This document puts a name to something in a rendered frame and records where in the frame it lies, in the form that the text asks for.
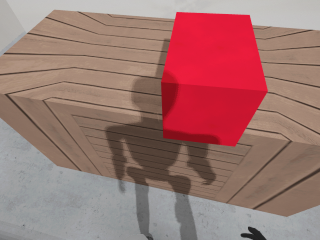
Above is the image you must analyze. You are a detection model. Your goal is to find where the pedestal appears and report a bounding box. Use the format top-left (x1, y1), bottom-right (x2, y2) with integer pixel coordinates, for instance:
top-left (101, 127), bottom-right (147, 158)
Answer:
top-left (0, 9), bottom-right (320, 217)

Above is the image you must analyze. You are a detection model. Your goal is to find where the carton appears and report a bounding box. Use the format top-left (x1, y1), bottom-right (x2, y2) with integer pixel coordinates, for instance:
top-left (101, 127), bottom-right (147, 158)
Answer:
top-left (161, 12), bottom-right (268, 147)

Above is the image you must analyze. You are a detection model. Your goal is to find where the right robot hand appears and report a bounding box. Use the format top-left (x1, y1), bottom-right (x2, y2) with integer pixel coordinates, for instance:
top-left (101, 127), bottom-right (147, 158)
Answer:
top-left (240, 226), bottom-right (267, 240)

